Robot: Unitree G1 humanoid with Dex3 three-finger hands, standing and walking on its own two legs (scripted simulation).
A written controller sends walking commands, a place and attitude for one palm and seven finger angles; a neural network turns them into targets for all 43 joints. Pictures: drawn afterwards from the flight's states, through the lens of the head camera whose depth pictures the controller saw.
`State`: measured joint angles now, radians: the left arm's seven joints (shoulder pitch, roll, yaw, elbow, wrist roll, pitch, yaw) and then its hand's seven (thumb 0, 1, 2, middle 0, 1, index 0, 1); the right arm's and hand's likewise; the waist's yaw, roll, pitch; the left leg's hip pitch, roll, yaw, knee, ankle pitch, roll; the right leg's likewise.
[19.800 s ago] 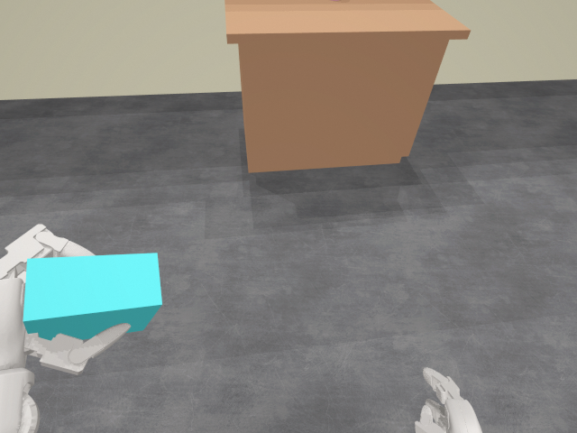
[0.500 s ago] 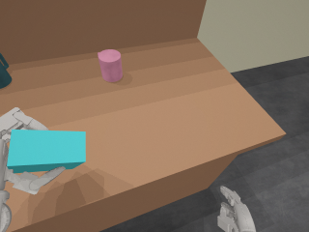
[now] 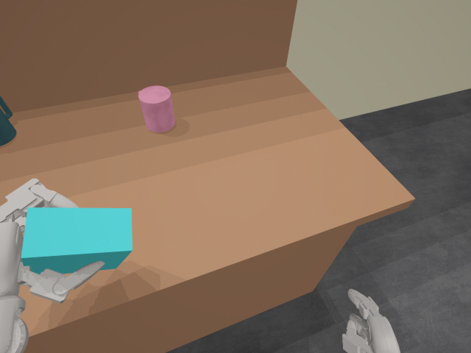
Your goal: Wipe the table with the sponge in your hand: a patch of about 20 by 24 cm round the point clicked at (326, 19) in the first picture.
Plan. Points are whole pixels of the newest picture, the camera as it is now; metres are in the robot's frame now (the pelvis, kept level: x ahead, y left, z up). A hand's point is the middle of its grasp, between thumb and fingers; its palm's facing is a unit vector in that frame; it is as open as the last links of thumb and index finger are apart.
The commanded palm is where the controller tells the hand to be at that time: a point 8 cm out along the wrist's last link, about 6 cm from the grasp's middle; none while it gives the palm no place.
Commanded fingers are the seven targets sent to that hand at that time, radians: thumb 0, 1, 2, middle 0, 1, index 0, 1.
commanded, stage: come to a stop and stand still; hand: left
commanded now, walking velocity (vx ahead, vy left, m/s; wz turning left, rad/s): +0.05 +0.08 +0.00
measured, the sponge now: (93, 242) +0.23 +0.22 +0.13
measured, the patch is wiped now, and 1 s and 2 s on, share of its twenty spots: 0.00 0.00 0.00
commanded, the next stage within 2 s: look again from close up in 1.08 s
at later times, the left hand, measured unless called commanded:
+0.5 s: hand (57, 238) +0.22 +0.25 +0.15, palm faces +0.37 -0.86 -0.36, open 9.9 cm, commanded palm +0.17 +0.28 +0.17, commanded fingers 0.00 0.10 1.30 -1.20 -1.60 -1.20 -1.60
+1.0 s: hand (20, 238) +0.21 +0.29 +0.15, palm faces +0.44 -0.82 -0.36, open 9.9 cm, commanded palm +0.15 +0.30 +0.17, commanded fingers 0.00 0.10 1.30 -1.20 -1.60 -1.20 -1.60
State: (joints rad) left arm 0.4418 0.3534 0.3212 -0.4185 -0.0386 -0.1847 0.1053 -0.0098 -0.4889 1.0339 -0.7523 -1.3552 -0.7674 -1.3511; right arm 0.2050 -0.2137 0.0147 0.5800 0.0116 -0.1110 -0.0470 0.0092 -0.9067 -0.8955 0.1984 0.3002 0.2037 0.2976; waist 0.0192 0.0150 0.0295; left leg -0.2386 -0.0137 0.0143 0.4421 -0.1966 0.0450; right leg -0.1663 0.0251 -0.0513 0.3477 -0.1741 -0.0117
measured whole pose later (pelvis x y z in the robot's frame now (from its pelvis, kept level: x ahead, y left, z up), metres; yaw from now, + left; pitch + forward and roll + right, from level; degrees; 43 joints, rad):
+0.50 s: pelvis +0.01 +0.00 +0.00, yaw +0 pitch -1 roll -2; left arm 0.46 0.36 0.32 -0.45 -0.05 -0.15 0.11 -0.01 -0.49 1.03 -0.75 -1.35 -0.77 -1.35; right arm 0.19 -0.20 0.02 0.58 0.02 -0.10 -0.05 0.01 -0.91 -0.90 0.20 0.30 0.20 0.30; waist 0.03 -0.01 0.03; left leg -0.22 -0.02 0.01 0.44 -0.21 0.05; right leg -0.15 0.01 -0.05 0.35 -0.19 0.00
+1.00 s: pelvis +0.00 +0.02 +0.00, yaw +1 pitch -1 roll -2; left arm 0.36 0.39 0.39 -0.40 -0.04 -0.24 0.09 -0.01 -0.49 1.04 -0.75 -1.35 -0.77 -1.35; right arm 0.23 -0.18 0.04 0.59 0.01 -0.17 -0.03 0.01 -0.91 -0.90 0.20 0.30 0.20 0.30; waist 0.05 -0.05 0.06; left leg -0.26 -0.05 0.01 0.49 -0.21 0.08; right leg -0.19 -0.01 -0.06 0.42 -0.21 0.02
